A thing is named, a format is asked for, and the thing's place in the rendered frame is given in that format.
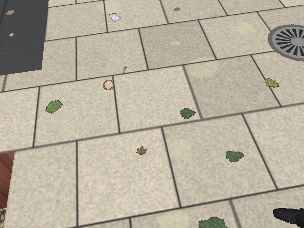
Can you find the right robot hand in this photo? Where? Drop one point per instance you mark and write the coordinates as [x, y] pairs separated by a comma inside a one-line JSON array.
[[294, 216]]

